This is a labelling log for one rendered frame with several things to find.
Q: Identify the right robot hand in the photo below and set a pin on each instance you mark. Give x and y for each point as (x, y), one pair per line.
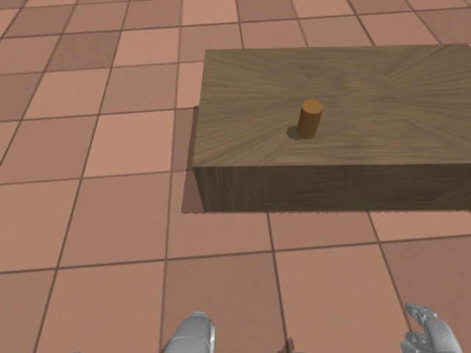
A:
(438, 335)

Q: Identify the can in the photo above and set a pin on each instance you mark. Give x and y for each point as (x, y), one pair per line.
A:
(310, 115)

